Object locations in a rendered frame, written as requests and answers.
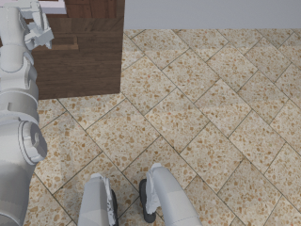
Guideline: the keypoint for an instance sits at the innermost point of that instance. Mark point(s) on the right robot foot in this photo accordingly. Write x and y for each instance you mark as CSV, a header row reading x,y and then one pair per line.
x,y
151,217

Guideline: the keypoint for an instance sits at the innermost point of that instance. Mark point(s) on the left robot hand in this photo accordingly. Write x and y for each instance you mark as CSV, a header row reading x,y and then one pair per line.
x,y
15,31

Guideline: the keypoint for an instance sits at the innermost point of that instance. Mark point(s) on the cabinet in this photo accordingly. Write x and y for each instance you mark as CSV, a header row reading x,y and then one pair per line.
x,y
95,70

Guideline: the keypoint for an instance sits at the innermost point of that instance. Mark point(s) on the handle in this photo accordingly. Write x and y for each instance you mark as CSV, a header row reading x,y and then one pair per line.
x,y
56,49
47,7

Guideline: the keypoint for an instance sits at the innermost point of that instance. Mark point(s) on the left robot thigh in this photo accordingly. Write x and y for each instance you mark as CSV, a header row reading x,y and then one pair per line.
x,y
93,210

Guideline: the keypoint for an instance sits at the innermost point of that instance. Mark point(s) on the drawer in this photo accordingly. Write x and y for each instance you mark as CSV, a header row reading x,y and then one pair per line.
x,y
101,9

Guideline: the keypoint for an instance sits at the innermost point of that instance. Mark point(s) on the robot left forearm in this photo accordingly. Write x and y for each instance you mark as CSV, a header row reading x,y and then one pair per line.
x,y
19,93

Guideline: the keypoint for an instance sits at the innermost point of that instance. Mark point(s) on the robot left upper arm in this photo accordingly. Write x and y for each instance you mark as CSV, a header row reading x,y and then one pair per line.
x,y
22,147

